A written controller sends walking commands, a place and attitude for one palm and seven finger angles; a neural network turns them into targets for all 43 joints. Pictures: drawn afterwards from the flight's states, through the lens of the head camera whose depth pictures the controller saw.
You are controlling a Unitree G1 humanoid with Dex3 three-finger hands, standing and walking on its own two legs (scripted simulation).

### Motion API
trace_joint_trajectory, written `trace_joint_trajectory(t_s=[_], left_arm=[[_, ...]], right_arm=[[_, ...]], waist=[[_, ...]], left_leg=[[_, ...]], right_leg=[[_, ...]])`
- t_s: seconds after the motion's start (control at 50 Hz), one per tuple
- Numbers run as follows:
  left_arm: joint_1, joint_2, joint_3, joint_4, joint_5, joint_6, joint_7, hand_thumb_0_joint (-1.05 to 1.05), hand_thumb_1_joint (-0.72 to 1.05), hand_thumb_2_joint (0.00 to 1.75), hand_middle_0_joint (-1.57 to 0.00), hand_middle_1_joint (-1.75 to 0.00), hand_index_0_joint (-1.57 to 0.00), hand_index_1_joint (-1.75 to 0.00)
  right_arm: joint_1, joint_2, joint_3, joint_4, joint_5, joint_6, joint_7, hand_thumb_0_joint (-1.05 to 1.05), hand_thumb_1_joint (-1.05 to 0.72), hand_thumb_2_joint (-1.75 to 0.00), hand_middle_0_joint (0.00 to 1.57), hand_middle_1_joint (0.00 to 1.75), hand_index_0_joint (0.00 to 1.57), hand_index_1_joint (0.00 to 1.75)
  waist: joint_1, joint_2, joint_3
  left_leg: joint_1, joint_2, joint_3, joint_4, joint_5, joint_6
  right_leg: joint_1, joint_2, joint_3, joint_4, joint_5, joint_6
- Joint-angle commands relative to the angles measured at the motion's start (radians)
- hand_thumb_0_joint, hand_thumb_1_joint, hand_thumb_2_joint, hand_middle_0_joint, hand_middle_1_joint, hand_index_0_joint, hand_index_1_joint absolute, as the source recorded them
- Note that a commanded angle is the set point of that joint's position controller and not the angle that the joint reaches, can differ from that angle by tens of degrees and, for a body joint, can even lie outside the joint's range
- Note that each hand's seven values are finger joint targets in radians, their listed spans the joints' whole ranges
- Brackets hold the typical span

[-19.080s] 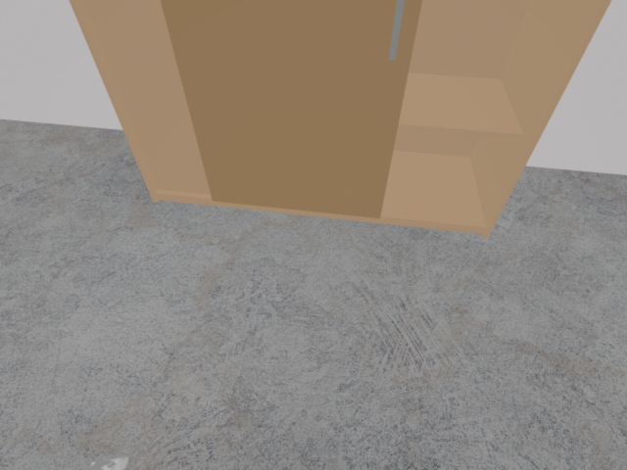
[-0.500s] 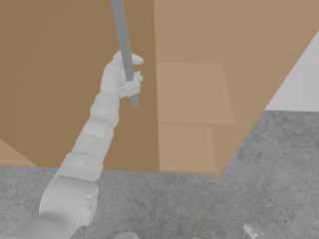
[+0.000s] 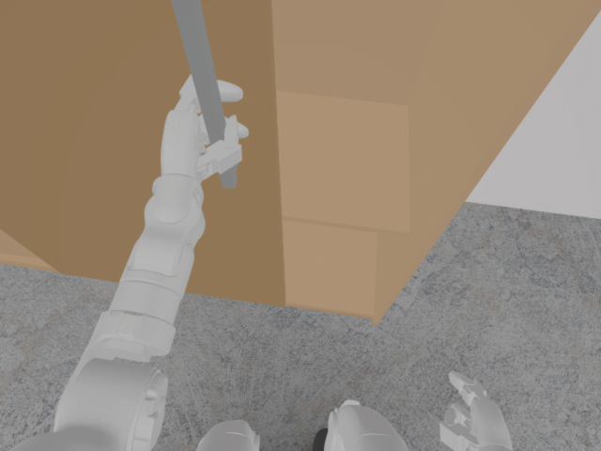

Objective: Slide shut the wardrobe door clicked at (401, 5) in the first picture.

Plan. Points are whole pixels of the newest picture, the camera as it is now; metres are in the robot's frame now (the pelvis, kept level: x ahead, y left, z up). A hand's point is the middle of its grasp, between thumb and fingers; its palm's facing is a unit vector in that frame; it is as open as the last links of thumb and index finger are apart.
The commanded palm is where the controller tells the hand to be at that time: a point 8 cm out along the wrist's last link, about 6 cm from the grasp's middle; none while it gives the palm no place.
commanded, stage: step sideways, sliding the door along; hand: left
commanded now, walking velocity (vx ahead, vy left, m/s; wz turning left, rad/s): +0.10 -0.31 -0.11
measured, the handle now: (212, 79) +0.48 +0.16 +0.18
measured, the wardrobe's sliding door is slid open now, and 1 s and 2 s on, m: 0.29 0.00 0.00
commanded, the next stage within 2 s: stop walking and hold the door there in 1.54 s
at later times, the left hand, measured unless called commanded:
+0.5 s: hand (362, 162) +0.43 -0.03 +0.12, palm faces +0.19 -0.98 -0.12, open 5.9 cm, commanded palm +0.40 -0.03 +0.13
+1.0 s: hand (473, 178) +0.41 -0.16 +0.13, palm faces +0.08 -0.98 -0.19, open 5.8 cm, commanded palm +0.39 -0.13 +0.13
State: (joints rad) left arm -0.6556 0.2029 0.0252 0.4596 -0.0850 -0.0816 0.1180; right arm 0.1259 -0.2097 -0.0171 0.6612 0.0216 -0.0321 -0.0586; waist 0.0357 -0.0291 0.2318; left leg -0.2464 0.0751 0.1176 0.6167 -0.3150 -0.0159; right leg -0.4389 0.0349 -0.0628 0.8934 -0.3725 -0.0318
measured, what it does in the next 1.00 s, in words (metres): steps to the right: right foot, then left foot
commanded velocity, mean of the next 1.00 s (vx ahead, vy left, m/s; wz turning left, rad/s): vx -0.14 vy -0.29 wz -0.12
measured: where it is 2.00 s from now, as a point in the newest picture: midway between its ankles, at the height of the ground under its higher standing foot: outside the picture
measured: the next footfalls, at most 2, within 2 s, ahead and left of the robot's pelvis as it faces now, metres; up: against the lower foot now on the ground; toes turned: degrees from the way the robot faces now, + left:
right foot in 0.20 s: +0.09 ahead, -0.25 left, +0.00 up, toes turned -4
left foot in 0.66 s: +0.03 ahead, +0.02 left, +0.00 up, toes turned +10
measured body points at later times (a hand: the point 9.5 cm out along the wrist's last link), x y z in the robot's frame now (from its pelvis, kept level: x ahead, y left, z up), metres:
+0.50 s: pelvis +0.04 -0.17 +0.01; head +0.13 -0.19 +0.45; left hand +0.41 +0.02 +0.13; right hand +0.26 -0.39 -0.11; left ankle +0.00 +0.08 -0.71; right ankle +0.05 -0.25 -0.72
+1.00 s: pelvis +0.01 -0.27 +0.02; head +0.08 -0.31 +0.46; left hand +0.40 -0.11 +0.14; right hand +0.17 -0.49 -0.11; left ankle -0.01 -0.08 -0.68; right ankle +0.05 -0.25 -0.72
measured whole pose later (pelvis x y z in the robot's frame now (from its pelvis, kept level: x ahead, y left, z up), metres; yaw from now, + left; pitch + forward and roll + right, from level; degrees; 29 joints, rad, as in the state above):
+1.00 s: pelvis +0.01 -0.27 +0.02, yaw -5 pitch +1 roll +5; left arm -0.40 0.20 0.08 0.29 -0.06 -0.10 0.14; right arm 0.08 -0.18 0.00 0.63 0.03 0.01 -0.04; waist 0.01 -0.01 0.17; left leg -0.32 0.06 0.08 0.79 -0.45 -0.03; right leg -0.26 0.11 -0.03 0.37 -0.12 -0.14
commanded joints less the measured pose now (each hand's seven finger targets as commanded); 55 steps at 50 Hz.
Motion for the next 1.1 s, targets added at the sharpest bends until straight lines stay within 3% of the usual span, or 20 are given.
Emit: trace_joint_trajectory(t_s=[0.0,0.14,0.24,0.28,0.34,0.4,0.48,0.52,0.6,0.68,0.76,0.8,0.82,0.84,0.9,0.96,0.98,1.02,1.06,1.08], left_arm=[[-0.548,-0.079,-0.177,-0.444,0.028,-0.112,-0.055,0.0,0.9,0.9,-0.45,-1.4,-0.45,-1.4],[-0.453,-0.131,-0.233,-0.461,0.035,-0.103,-0.043,0.0,0.9,0.9,-0.45,-1.4,-0.45,-1.4],[-0.362,-0.084,-0.194,-0.463,0.049,-0.1,-0.028,0.0,0.9,0.9,-0.45,-1.4,-0.45,-1.4],[-0.359,-0.113,-0.226,-0.55,0.044,-0.123,-0.026,0.0,0.9,0.9,-0.45,-1.4,-0.45,-1.4],[-0.287,-0.167,-0.261,-0.608,0.02,-0.127,-0.034,0.0,0.9,0.9,-0.45,-1.4,-0.45,-1.4],[-0.279,-0.168,-0.279,-0.654,0.042,-0.146,-0.042,0.0,0.9,0.9,-0.45,-1.4,-0.45,-1.4],[-0.201,-0.058,-0.197,-0.603,0.064,-0.147,-0.043,0.0,0.9,0.9,-0.45,-1.4,-0.45,-1.4],[-0.135,-0.038,-0.165,-0.616,0.065,-0.153,-0.031,0.0,0.9,0.9,-0.45,-1.4,-0.45,-1.4],[-0.088,0.081,-0.04,-0.68,0.052,-0.169,-0.007,0.0,0.9,0.9,-0.45,-1.4,-0.45,-1.4],[-0.095,0.023,-0.076,-0.687,0.066,-0.171,-0.044,0.0,0.9,0.9,-0.45,-1.4,-0.45,-1.4],[-0.151,0.003,-0.108,-0.614,0.081,-0.146,-0.051,0.0,0.9,0.9,-0.45,-1.4,-0.45,-1.4],[-0.165,0.022,-0.099,-0.559,0.061,-0.139,-0.049,0.0,0.9,0.9,-0.45,-1.4,-0.45,-1.4],[-0.136,0.039,-0.066,-0.514,0.058,-0.142,-0.042,0.0,0.9,0.9,-0.45,-1.4,-0.45,-1.4],[-0.153,0.05,-0.044,-0.555,0.057,-0.152,-0.033,0.0,0.9,0.9,-0.45,-1.4,-0.45,-1.4],[-0.175,0.111,0.018,-0.551,0.053,-0.153,-0.001,0.0,0.9,0.9,-0.45,-1.4,-0.45,-1.4],[-0.165,0.125,0.036,-0.494,0.046,-0.153,0.01,0.0,0.9,0.9,-0.45,-1.4,-0.45,-1.4],[-0.187,0.12,0.023,-0.485,0.05,-0.145,0.009,0.0,0.9,0.9,-0.45,-1.4,-0.45,-1.4],[-0.234,0.09,-0.033,-0.499,0.041,-0.13,-0.003,0.0,0.9,0.9,-0.45,-1.4,-0.45,-1.4],[-0.259,0.044,-0.047,-0.476,0.005,-0.125,-0.015,0.0,0.9,0.9,-0.45,-1.4,-0.45,-1.4],[-0.249,0.057,-0.003,-0.416,0.017,-0.105,-0.015,0.0,0.9,0.9,-0.45,-1.4,-0.45,-1.4]], right_arm=[[-0.05,-0.121,-0.036,-0.141,0.003,-0.028,0.029,0.0,-0.9,-0.9,0.2,0.3,0.2,0.3],[-0.046,-0.135,-0.04,-0.17,0.023,-0.027,0.034,0.0,-0.9,-0.9,0.2,0.3,0.2,0.3],[-0.071,-0.086,-0.041,-0.146,0.035,-0.046,0.003,0.0,-0.9,-0.9,0.2,0.3,0.2,0.3],[-0.08,-0.062,-0.025,-0.137,0.025,-0.061,-0.006,0.0,-0.9,-0.9,0.2,0.3,0.2,0.3],[-0.079,-0.118,-0.051,-0.163,0.015,-0.056,0.01,0.0,-0.9,-0.9,0.2,0.3,0.2,0.3],[-0.09,-0.104,-0.044,-0.19,0.021,-0.066,0.044,0.0,-0.9,-0.9,0.2,0.3,0.2,0.3],[-0.094,-0.077,-0.045,-0.214,0.034,-0.039,0.034,0.0,-0.9,-0.9,0.2,0.3,0.2,0.3],[-0.077,-0.062,-0.027,-0.206,0.02,-0.042,0.023,0.0,-0.9,-0.9,0.2,0.3,0.2,0.3],[-0.09,-0.088,-0.038,-0.191,0.002,-0.024,-0.004,0.0,-0.9,-0.9,0.2,0.3,0.2,0.3],[-0.101,-0.078,-0.039,-0.209,-0.012,-0.011,0.034,0.0,-0.9,-0.9,0.2,0.3,0.2,0.3],[-0.084,-0.06,-0.039,-0.204,0.013,-0.002,0.041,0.0,-0.9,-0.9,0.2,0.3,0.2,0.3],[-0.125,-0.052,-0.045,-0.223,0.026,-0.011,0.026,0.0,-0.9,-0.9,0.2,0.3,0.2,0.3],[-0.108,-0.046,-0.04,-0.213,0.015,-0.014,0.029,0.0,-0.9,-0.9,0.2,0.3,0.2,0.3],[-0.104,-0.034,-0.021,-0.198,0.01,-0.023,0.023,0.0,-0.9,-0.9,0.2,0.3,0.2,0.3],[-0.109,-0.053,-0.013,-0.168,0.005,-0.016,0.008,0.0,-0.9,-0.9,0.2,0.3,0.2,0.3],[-0.087,-0.057,-0.018,-0.169,0.021,-0.006,0.008,0.0,-0.9,-0.9,0.2,0.3,0.2,0.3],[-0.08,-0.07,-0.025,-0.163,0.023,-0.01,0.002,0.0,-0.9,-0.9,0.2,0.3,0.2,0.3],[-0.066,-0.083,-0.021,-0.163,0.022,-0.014,-0.005,0.0,-0.9,-0.9,0.2,0.3,0.2,0.3],[-0.1,-0.138,-0.045,-0.2,0.003,-0.013,0.011,0.0,-0.9,-0.9,0.2,0.3,0.2,0.3],[-0.131,-0.132,-0.048,-0.191,-0.01,0.001,0.027,0.0,-0.9,-0.9,0.2,0.3,0.2,0.3]], waist=[[-0.072,0.192,-0.523],[-0.097,0.286,-0.54],[-0.083,-0.278,-0.6],[-0.088,-0.119,-0.589],[-0.074,0.063,-0.649],[-0.077,0.245,-0.568],[-0.065,-0.171,-0.584],[-0.055,-0.161,-0.565],[-0.069,-0.107,-0.629],[-0.064,0.254,-0.592],[-0.075,0.143,-0.593],[-0.065,-0.125,-0.574],[-0.038,-0.129,-0.551],[-0.032,-0.132,-0.578],[-0.034,-0.089,-0.606],[-0.022,-0.145,-0.642],[-0.033,-0.192,-0.639],[-0.079,-0.016,-0.646],[-0.056,0.388,-0.597],[-0.02,0.28,-0.551]], left_leg=[[0.532,0.414,-0.305,-0.094,0.846,0.212],[0.382,0.278,-0.087,0.053,0.836,0.072],[0.03,0.049,-0.084,0.212,0.041,-0.012],[0.03,0.054,-0.075,0.07,0.039,0.002],[0.368,0.259,-0.162,-0.1,0.966,0.071],[0.397,0.298,-0.104,-0.029,1.03,0.073],[0.058,0.105,-0.017,0.175,0.095,-0.022],[-0.057,0.056,-0.068,0.136,-0.137,-0.011],[0.166,0.146,-0.048,-0.151,0.341,-0.001],[0.443,0.384,-0.12,-0.111,1.119,0.105],[0.284,0.272,-0.024,0.075,0.738,0.035],[0.007,0.056,-0.021,0.277,-0.146,-0.02],[-0.084,0.028,-0.081,0.367,-0.23,-0.016],[-0.133,0.021,-0.107,0.373,-0.219,-0.016],[-0.099,0.007,-0.083,0.216,-0.178,-0.018],[-0.029,-0.045,0.003,0.093,-0.138,-0.008],[0.039,-0.044,0.025,-0.022,-0.101,-0.001],[0.258,0.025,0.003,-0.249,0.155,0.043],[0.295,0.504,-0.474,-0.328,0.534,0.306],[0.256,0.583,-0.541,-0.341,0.608,0.351]], right_leg=[[-0.226,-0.114,0.139,0.2,-0.075,0.022],[0.204,-0.046,-0.046,-0.369,0.195,0.029],[0.503,-0.234,0.142,-0.382,1.106,-0.074],[0.506,-0.245,0.14,-0.349,1.123,-0.05],[0.315,-0.112,0.034,-0.243,0.618,0.044],[0.234,-0.089,0.032,-0.334,0.318,0.029],[0.486,-0.235,0.209,-0.436,1.085,-0.032],[0.533,-0.274,0.226,-0.407,1.204,-0.065],[0.505,-0.232,0.187,-0.301,1.191,-0.039],[0.208,-0.083,0.084,-0.336,0.246,0.041],[0.383,-0.102,0.115,-0.472,0.5,0.015],[0.479,-0.257,0.339,-0.527,1.068,-0.033],[0.496,-0.28,0.342,-0.538,1.085,0.119],[0.563,-0.259,0.306,-0.519,1.099,0.195],[0.594,-0.231,0.251,-0.488,1.03,-0.053],[0.595,-0.174,0.229,-0.568,0.923,0.255],[0.555,-0.144,0.2,-0.56,0.95,0.168],[0.406,-0.119,0.184,-0.432,0.801,0.145],[0.094,-0.025,0.182,0.157,0.028,0.173],[-0.004,-0.004,0.283,0.486,-0.102,0.114]])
